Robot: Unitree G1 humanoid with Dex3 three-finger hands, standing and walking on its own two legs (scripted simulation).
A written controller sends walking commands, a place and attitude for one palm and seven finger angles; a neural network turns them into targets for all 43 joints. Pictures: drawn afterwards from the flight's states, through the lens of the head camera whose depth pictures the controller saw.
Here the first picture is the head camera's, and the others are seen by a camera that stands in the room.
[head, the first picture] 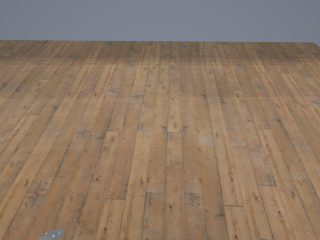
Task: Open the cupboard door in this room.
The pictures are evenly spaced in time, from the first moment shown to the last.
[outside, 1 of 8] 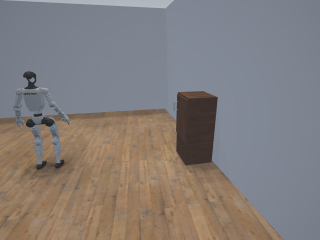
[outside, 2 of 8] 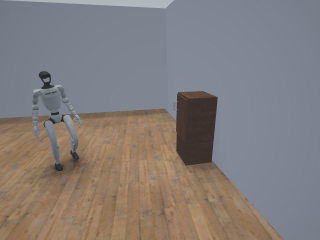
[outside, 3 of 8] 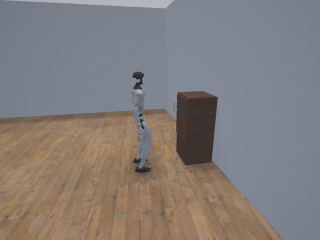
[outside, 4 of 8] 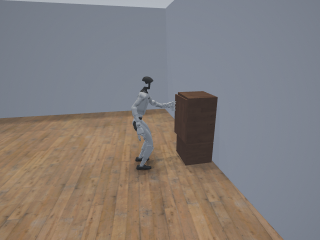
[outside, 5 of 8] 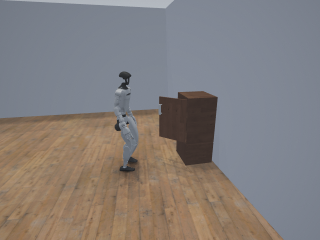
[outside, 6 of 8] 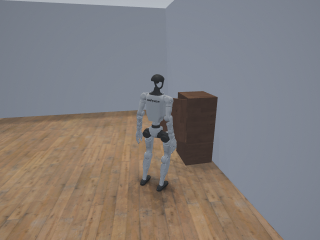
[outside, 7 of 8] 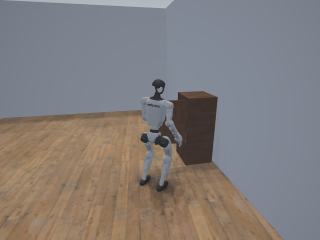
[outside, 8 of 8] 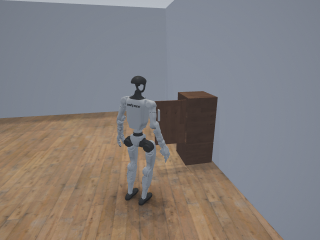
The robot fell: no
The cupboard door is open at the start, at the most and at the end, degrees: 0 89 89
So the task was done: yes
